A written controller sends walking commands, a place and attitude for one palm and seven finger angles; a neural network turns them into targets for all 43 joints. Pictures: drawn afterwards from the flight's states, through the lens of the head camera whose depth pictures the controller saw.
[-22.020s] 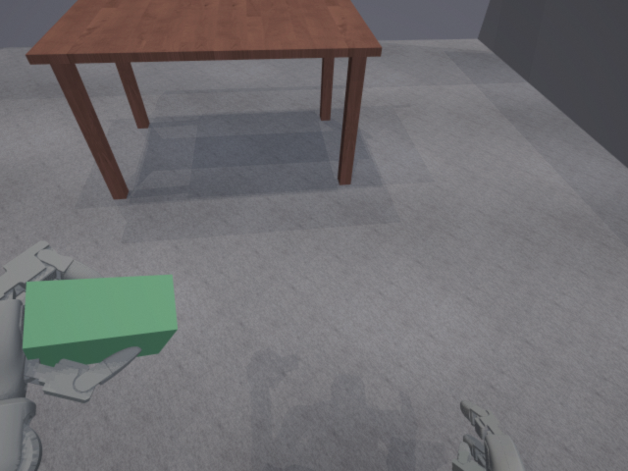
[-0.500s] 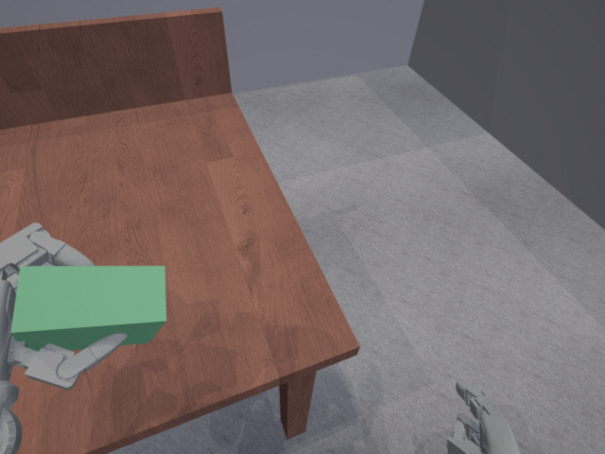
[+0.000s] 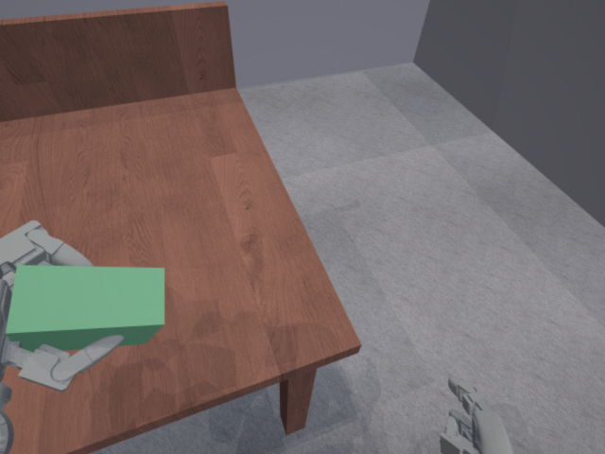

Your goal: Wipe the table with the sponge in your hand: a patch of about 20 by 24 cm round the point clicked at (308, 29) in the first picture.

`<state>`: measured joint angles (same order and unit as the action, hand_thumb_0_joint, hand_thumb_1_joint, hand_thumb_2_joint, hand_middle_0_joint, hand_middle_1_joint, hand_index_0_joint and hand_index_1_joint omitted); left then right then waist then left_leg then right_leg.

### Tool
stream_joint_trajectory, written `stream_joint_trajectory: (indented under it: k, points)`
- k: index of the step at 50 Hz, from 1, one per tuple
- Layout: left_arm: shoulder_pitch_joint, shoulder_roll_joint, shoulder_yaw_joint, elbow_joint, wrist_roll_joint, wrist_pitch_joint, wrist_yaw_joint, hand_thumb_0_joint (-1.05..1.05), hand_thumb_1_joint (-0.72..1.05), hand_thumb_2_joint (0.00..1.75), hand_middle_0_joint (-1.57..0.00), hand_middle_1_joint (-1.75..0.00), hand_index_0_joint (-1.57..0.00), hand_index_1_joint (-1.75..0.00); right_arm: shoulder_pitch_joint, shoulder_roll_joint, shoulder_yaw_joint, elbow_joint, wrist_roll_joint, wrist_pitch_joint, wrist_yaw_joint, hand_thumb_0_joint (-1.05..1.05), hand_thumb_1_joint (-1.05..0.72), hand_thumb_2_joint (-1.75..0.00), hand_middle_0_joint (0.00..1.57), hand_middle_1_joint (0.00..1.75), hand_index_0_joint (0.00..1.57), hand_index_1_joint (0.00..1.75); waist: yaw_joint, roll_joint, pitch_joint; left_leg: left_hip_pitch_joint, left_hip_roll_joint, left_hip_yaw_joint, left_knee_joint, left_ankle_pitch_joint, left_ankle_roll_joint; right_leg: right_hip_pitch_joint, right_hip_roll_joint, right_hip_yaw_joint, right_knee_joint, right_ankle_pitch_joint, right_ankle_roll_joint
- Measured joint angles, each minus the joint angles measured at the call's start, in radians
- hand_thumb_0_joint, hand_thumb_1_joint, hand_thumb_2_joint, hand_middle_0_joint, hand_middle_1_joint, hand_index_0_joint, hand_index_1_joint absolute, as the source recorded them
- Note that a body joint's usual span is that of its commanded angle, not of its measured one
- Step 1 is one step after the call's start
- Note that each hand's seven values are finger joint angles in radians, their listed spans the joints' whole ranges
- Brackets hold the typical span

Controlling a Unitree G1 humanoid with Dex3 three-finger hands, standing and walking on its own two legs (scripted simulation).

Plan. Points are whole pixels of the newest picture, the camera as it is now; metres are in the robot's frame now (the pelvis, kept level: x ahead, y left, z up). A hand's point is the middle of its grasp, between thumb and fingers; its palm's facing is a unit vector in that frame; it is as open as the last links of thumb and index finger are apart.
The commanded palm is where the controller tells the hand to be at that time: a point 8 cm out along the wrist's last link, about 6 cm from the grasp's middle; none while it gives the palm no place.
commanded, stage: shuffle to correct the standing spot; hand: left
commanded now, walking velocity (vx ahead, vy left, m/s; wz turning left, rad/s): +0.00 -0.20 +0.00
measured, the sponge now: (112, 310) +0.22 +0.21 +0.14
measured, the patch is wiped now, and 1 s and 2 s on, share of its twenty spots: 0.00 0.00 0.00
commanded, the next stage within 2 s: none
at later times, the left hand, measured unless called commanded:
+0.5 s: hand (75, 297) +0.22 +0.23 +0.17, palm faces +0.31 -0.87 -0.39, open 9.6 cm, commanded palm +0.16 +0.28 +0.18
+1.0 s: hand (66, 301) +0.22 +0.24 +0.17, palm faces +0.32 -0.86 -0.40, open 9.6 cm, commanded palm +0.16 +0.28 +0.18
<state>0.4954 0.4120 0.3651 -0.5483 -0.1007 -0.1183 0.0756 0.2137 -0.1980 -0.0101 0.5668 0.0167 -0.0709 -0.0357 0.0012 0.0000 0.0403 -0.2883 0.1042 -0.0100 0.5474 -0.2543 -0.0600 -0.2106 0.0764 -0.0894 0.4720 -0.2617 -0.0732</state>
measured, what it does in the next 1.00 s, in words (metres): stands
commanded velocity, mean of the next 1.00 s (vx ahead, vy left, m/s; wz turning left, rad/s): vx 0.00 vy -0.20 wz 0.00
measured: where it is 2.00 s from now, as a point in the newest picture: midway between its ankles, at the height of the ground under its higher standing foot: outside the picture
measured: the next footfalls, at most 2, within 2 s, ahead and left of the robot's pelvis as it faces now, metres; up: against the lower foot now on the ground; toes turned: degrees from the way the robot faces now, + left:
none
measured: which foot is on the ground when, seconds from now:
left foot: down 0.00-1.00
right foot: down 0.00-1.00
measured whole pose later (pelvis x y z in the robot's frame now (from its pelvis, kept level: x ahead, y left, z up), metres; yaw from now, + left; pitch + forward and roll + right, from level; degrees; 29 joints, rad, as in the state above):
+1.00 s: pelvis +0.00 +0.00 +0.00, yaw +0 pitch +0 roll -2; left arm 0.49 0.41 0.36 -0.55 -0.10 -0.11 0.09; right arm 0.20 -0.19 -0.01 0.57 0.02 -0.06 -0.03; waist 0.00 0.01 0.05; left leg -0.29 0.11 -0.02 0.54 -0.25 -0.06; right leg -0.20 0.08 -0.10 0.45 -0.26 -0.07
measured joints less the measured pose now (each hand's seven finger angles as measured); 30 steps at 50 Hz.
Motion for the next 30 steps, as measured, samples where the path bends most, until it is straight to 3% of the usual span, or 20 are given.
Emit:
stream_joint_trajectory:
  k: [5,30]
  points:
    - [-0.023,-0.012,-0.008,0.000,0.005,-0.001,0.007,-0.01,-0.46,1.04,-0.78,-1.36,-0.79,-1.36,0.001,0.002,0.002,0.006,0.000,-0.002,-0.002,0.01,-0.90,-0.90,0.20,0.30,0.20,0.30,0.005,-0.005,0.001,0.004,-0.002,-0.003,-0.010,0.009,-0.001,0.004,-0.002,-0.004,-0.007,0.006,0.001]
    - [-0.017,0.007,0.002,-0.006,0.000,0.008,0.010,-0.01,-0.46,1.04,-0.78,-1.36,-0.79,-1.36,0.005,-0.001,-0.001,0.006,0.004,0.012,0.003,0.01,-0.90,-0.90,0.20,0.30,0.20,0.30,-0.017,-0.003,0.004,0.002,0.005,-0.006,0.007,-0.010,-0.004,0.010,0.005,-0.005,-0.007,-0.005,-0.003]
